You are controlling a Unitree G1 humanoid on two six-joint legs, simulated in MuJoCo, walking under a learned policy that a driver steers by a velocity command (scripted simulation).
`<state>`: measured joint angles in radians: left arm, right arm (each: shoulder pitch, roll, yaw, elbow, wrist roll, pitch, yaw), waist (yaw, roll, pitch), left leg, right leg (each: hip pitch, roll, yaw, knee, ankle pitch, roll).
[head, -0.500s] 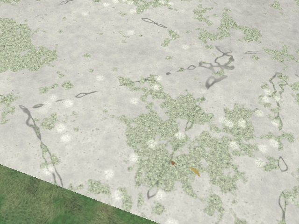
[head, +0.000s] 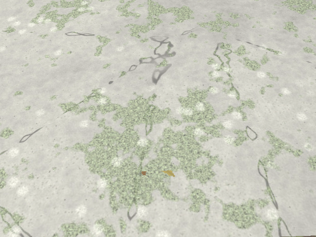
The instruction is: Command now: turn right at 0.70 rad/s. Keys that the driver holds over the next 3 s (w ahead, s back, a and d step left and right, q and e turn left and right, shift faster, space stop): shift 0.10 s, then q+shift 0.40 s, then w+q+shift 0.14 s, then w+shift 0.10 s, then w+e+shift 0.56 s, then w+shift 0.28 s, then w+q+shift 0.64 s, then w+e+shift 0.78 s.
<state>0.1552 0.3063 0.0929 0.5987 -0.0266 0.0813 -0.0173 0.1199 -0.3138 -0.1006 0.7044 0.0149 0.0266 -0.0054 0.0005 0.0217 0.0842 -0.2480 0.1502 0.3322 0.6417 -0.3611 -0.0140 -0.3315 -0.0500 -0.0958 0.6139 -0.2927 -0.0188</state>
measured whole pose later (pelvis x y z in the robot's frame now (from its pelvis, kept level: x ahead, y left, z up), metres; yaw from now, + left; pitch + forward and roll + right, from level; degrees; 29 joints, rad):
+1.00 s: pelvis +0.27 +0.08 -0.01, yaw +15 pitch +3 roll -1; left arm 0.11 0.30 0.05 0.71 0.04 0.00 -0.09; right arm 0.47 -0.29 -0.05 0.80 -0.04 -0.09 0.00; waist -0.05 0.00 0.00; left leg 0.29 -0.03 -0.01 0.05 -0.39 0.05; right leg -0.69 -0.01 -0.09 0.66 -0.06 -0.08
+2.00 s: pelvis +1.21 +0.09 -0.01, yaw +6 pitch +2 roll +0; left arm 0.03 0.26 -0.01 0.67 0.06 -0.09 0.00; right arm 0.48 -0.29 -0.06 0.91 0.01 -0.07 0.01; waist -0.11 0.02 0.02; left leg -0.20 -0.04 -0.10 1.12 -0.39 0.10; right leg -0.46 -0.02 -0.04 0.65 -0.22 0.00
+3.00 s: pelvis +2.12 +0.26 +0.00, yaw -7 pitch -1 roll +0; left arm 0.45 0.30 0.07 0.91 0.01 -0.03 0.00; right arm 0.04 -0.21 0.03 0.66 -0.07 -0.08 0.01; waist 0.06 0.00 0.03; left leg -0.60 0.12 -0.12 1.24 -0.31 -0.05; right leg -0.19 0.24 0.03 0.46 -0.24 -0.21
